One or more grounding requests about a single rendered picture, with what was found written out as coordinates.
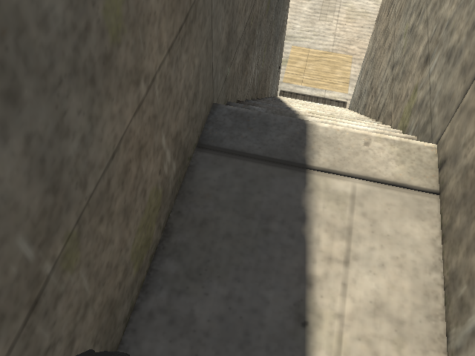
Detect stairs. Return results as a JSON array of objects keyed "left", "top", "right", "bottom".
[{"left": 226, "top": 96, "right": 417, "bottom": 141}]

